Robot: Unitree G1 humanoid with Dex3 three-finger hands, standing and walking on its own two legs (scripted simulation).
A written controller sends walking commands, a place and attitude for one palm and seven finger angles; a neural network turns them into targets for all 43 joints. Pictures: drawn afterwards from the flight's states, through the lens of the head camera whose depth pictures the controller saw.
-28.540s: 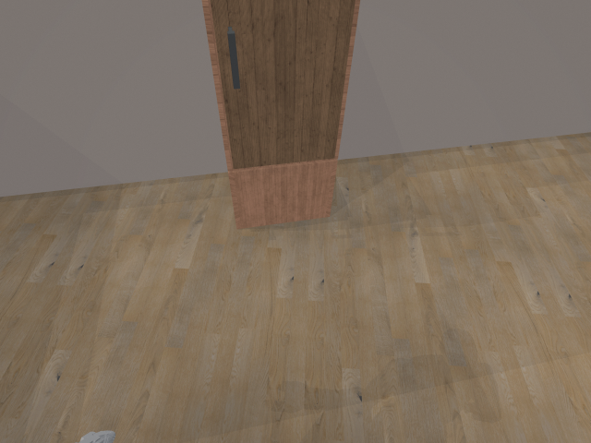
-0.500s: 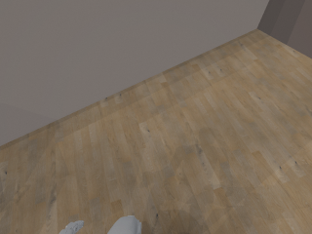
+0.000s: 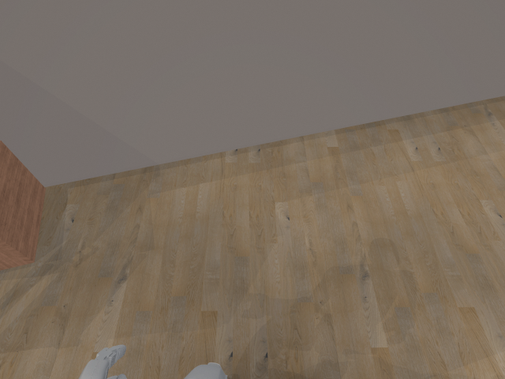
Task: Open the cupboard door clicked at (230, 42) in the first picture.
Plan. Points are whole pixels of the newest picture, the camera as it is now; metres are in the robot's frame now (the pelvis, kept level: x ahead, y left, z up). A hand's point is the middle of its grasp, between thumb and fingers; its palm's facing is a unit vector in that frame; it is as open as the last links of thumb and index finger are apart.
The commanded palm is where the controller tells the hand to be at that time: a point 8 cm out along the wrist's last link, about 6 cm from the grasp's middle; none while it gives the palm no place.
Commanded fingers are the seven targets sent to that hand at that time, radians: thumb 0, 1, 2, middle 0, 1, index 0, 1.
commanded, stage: turn to face it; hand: left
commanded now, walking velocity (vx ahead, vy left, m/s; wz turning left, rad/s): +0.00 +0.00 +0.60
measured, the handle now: out of the picture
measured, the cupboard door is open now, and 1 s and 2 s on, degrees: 45 45 45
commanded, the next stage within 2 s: take the last steps up to it in 1.52 s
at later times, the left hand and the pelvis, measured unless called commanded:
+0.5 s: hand out of the picture +0.03 +0.24 -0.16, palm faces +0.33 -0.91 -0.25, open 7.3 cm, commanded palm none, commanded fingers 0.00 0.90 0.90 -0.20 -0.30 -0.20 -0.30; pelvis +0.01 +0.01 +0.01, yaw +18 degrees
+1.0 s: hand out of the picture -0.05 +0.22 -0.18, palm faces +0.61 -0.76 -0.22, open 7.3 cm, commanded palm none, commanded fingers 0.00 0.90 0.90 -0.20 -0.30 -0.20 -0.30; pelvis +0.02 +0.01 +0.00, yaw +37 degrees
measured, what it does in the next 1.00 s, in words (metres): steps on the spot, turning left: left foot, then right foot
